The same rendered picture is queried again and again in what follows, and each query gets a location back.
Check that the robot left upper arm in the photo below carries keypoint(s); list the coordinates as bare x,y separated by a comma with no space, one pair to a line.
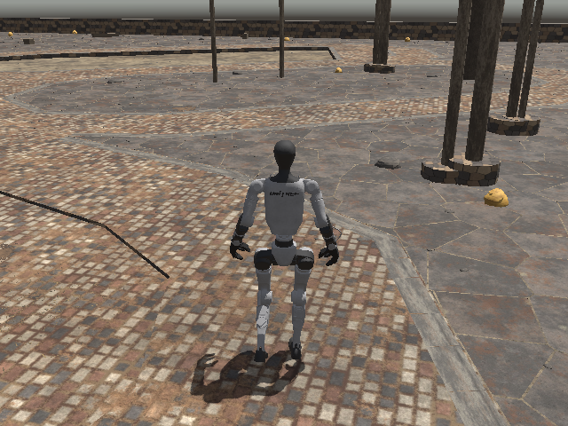
256,187

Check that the left robot forearm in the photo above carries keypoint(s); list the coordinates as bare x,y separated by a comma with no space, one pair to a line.
239,233

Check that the right robot hand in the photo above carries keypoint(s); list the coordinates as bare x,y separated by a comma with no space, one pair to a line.
326,253

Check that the robot right upper arm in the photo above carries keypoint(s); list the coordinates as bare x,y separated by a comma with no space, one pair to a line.
312,187

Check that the robot left thigh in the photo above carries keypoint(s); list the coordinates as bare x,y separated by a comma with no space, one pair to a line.
263,265

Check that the right robot forearm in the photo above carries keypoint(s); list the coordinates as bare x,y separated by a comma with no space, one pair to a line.
328,235

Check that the left robot hand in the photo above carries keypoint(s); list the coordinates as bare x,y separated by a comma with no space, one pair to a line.
243,246

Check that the robot left shin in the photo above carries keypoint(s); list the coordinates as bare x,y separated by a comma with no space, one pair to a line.
262,321

